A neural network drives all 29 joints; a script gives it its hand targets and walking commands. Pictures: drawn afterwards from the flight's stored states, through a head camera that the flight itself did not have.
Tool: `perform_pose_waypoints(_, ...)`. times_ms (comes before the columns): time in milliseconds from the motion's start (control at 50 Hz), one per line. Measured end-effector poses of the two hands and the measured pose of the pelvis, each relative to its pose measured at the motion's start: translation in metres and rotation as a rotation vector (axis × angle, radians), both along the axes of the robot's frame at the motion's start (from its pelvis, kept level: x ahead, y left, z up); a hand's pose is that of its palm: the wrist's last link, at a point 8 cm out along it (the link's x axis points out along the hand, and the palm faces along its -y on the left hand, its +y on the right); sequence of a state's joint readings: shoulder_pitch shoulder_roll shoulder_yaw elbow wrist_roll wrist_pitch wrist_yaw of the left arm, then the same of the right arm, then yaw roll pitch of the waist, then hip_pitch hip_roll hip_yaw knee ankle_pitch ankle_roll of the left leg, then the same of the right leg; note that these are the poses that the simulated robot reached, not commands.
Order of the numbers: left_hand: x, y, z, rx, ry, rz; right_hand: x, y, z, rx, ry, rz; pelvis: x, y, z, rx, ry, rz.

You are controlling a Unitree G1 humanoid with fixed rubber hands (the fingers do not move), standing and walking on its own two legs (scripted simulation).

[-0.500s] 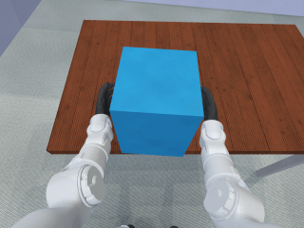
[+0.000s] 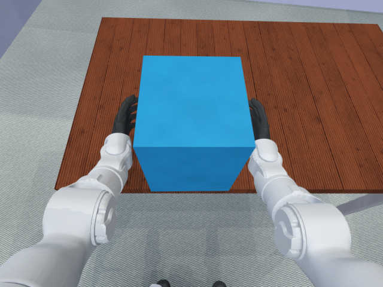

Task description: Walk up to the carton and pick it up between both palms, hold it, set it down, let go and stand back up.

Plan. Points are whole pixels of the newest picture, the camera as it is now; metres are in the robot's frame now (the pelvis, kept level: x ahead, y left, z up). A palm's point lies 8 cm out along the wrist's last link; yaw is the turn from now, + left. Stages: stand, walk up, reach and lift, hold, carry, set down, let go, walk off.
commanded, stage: set down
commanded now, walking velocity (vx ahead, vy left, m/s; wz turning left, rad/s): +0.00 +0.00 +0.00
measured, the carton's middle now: (191, 131) +0.45 +0.02 -0.01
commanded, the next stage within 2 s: none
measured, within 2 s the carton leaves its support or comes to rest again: neither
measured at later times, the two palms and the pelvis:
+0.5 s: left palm (119, 161) +0.37 +0.18 -0.03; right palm (271, 166) +0.37 -0.16 -0.03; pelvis -0.01 -0.01 +0.00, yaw +0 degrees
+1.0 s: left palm (107, 194) +0.30 +0.19 -0.03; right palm (285, 201) +0.30 -0.18 -0.03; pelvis -0.05 +0.00 +0.00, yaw +0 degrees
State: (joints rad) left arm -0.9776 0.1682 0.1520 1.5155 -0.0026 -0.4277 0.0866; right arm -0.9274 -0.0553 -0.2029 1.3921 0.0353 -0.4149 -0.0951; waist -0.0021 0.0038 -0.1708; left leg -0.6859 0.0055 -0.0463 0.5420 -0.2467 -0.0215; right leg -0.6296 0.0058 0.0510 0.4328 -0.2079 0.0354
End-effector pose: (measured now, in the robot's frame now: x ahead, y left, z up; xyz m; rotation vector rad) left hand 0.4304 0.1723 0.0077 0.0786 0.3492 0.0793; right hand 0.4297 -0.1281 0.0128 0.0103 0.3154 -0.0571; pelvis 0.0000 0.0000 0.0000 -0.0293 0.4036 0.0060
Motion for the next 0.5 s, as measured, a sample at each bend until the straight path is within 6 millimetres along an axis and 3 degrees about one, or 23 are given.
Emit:
perform_pose_waypoints(100, -0.003, -0.001, -0.006, 0.003, 0.006, 0.010, -0.004, -0.004, -0.006, -0.013, -0.013, 0.018, 0.002, -0.006, 0.001, 0.008, 0.008, 0.000)
perform_pose_waypoints(340, -0.027, 0.004, -0.029, 0.013, 0.025, -0.008, -0.036, -0.021, -0.038, -0.029, 0.025, -0.011, -0.001, -0.007, 0.000, 0.009, 0.031, -0.001)
perform_pose_waypoints(500, -0.056, 0.007, -0.042, 0.008, 0.024, -0.002, -0.057, -0.033, -0.040, -0.041, -0.014, -0.008, -0.007, -0.012, 0.000, 0.016, 0.027, -0.001)
